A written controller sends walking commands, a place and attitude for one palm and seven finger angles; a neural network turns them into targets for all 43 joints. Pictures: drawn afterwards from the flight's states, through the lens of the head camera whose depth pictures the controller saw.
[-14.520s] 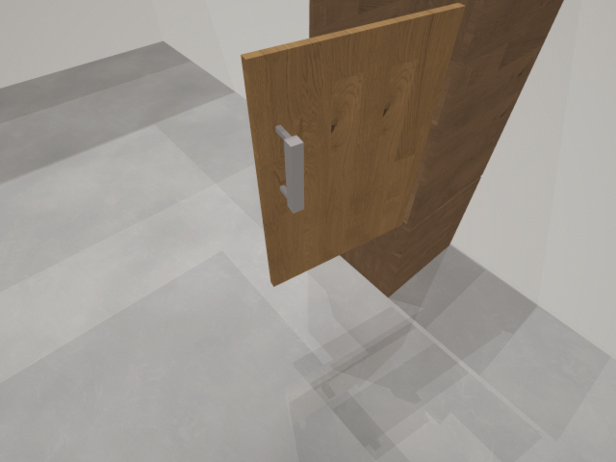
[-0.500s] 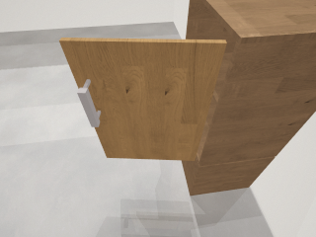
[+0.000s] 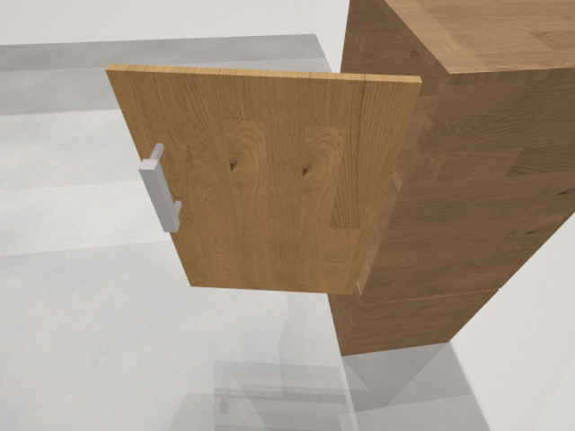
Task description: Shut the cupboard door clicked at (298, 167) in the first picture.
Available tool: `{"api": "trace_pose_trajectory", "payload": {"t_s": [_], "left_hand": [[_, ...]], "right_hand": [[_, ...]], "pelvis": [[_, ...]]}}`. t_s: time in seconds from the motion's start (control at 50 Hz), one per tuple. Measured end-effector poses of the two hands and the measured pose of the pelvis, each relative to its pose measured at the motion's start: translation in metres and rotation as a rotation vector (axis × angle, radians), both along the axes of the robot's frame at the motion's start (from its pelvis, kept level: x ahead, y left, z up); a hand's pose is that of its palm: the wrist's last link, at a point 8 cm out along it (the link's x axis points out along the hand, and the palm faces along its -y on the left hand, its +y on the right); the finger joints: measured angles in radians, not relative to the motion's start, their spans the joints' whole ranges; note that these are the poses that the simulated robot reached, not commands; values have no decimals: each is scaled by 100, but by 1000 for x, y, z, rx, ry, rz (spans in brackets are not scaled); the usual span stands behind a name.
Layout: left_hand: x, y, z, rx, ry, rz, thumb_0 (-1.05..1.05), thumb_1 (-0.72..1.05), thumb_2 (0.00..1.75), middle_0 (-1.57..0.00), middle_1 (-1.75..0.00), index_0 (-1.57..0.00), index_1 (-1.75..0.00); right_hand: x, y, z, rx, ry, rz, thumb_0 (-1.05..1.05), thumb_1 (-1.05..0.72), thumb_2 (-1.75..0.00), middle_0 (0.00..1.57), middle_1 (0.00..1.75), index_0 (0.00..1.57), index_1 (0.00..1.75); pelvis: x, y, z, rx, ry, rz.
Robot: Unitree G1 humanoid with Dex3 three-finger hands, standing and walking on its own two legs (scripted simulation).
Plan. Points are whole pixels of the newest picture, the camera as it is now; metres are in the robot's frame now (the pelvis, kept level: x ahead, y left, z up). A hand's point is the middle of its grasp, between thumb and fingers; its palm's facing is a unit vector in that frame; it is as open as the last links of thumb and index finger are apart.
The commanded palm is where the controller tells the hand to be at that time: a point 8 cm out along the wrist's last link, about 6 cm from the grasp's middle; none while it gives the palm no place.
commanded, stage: look again from close up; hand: left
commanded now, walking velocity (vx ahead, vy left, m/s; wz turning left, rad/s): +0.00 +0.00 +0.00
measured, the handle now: (165, 189) +0.47 +0.24 +0.05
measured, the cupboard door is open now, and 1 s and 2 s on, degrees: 80 80 80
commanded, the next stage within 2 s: raise the hand and make a fist in 0.12 s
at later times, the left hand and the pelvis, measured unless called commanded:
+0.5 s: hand (182, 373) +0.19 +0.15 +0.00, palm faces +0.05 -1.00 +0.01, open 6.8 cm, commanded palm +0.11 +0.22 -0.05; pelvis -0.03 -0.01 -0.05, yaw +2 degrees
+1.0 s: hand (165, 399) +0.16 +0.17 -0.02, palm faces +0.01 -1.00 -0.03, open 4.4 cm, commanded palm +0.12 +0.23 -0.01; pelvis -0.04 -0.02 -0.07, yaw +3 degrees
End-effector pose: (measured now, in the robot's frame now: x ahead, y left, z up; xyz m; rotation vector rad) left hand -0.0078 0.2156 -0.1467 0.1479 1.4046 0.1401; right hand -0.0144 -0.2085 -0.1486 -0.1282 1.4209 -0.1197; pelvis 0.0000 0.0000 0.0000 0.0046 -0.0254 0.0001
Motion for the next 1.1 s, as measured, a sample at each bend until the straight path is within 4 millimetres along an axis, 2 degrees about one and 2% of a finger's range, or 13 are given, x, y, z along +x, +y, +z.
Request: {"api": "trace_pose_trajectory", "payload": {"t_s": [0.24, 0.28, 0.32, 0.4, 0.46, 0.5, 0.56, 0.62, 0.68, 0.76, 0.88, 1.0, 1.1], "left_hand": [[9, 4, 0, 12, -15, 2, 1, 92, 90, -20, -30, -20, -30], [37, 17, 16, 44, -189, 86, 2, 93, 90, -20, -30, -21, -30], [80, 24, 54, 83, -492, 91, 3, 93, 90, -21, -30, -21, -31], [156, 17, 124, 69, -1005, 50, 2, 93, 90, -23, -33, -23, -34], [179, 2, 147, -41, -1312, -15, 1, 92, 90, -26, -37, -26, -37], [176, -11, 145, -116, -1440, -99, 1, 92, 90, -29, -40, -29, -40], [155, -19, 119, -174, -1428, -172, 0, 91, 90, -34, -45, -34, -46], [127, -10, 90, -157, -1312, -115, 1, 90, 90, -40, -51, -40, -51], [103, 7, 87, -64, -1281, -45, 1, 90, 90, -45, -57, -45, -57], [99, 16, 112, 0, -1398, -63, 2, 90, 90, -52, -65, -52, -65], [135, 1, 125, -129, -1388, -186, 2, 90, 90, -63, -77, -63, -77], [151, 9, 135, -118, -1301, -140, 2, 90, 90, -74, -89, -74, -89], [148, 20, 147, -70, -1341, -123, 2, 90, 90, -83, -99, -83, -99]], "right_hand": [[16, -5, 1, -18, -18, 9, 1, -91, -90, 20, 30, 20, 30], [25, -13, 6, -65, -129, 9, 1, -92, -90, 21, 30, 21, 30], [42, -22, 11, -93, -294, 9, 2, -92, -90, 21, 30, 21, 30], [86, -40, 20, -98, -557, 57, 2, -92, -90, 21, 30, 20, 30], [122, -52, 31, -109, -715, 96, 2, -91, -90, 21, 30, 20, 30], [144, -58, 38, -120, -804, 132, 2, -91, -90, 21, 30, 20, 30], [174, -63, 44, -135, -902, 182, 2, -91, -90, 20, 30, 20, 30], [197, -61, 45, -138, -964, 220, 2, -91, -90, 20, 30, 20, 30], [210, -50, 40, -119, -993, 255, 1, -91, -90, 20, 30, 20, 30], [209, -31, 24, -72, -963, 295, 1, -91, -90, 20, 30, 20, 30], [174, -13, -2, -5, -839, 239, 2, -90, -90, 21, 30, 21, 30], [134, -18, -2, -20, -730, 132, 2, -90, -90, 21, 30, 21, 30], [121, -31, 3, -72, -688, 130, 2, -90, -90, 21, 30, 21, 30]], "pelvis": [[5, 1, 0, -5, 7, 3], [2, 0, -4, -2, 10, 7], [2, 0, -9, 12, 20, 16], [-8, -1, -20, 7, 68, 54], [-18, -7, -34, 14, 134, 42], [-26, -13, -48, 18, 169, 35], [-35, -19, -68, 20, 202, 31], [-41, -24, -82, 16, 223, 40], [-43, -28, -90, -4, 234, 56], [-47, -30, -95, -33, 240, 78], [-49, -28, -89, -45, 235, 78], [-41, -21, -72, -28, 225, 56], [-35, -14, -66, -26, 221, 54]]}}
